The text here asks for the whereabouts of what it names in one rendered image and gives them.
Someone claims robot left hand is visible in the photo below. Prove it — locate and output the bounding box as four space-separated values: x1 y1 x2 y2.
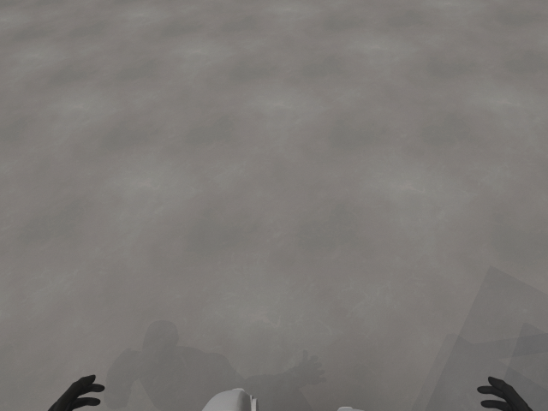
48 375 104 411

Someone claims robot left thigh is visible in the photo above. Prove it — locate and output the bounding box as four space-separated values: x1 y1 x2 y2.
202 390 259 411

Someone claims robot right hand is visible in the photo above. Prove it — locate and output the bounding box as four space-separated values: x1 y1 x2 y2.
477 377 533 411

